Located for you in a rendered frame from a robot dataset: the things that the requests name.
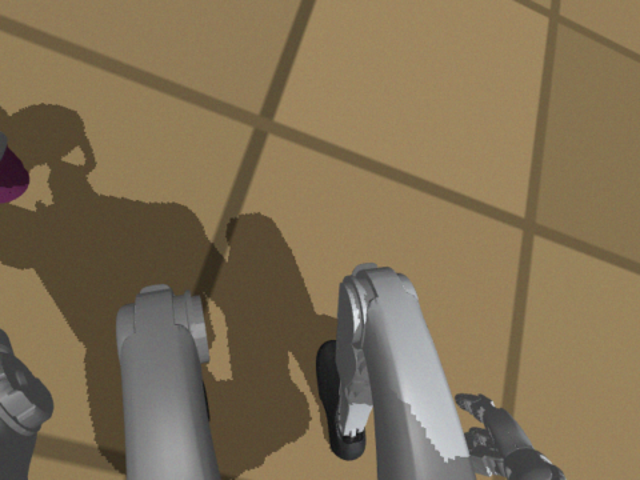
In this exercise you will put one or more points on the left robot arm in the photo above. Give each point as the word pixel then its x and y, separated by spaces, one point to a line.
pixel 25 403

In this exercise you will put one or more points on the right robot hand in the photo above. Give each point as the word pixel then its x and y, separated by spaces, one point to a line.
pixel 489 447

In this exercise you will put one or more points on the right robot foot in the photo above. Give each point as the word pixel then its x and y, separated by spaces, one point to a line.
pixel 345 447

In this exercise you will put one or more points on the cup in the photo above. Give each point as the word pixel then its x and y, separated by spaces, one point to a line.
pixel 14 178

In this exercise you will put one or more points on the right robot arm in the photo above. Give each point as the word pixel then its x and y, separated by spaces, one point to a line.
pixel 530 464

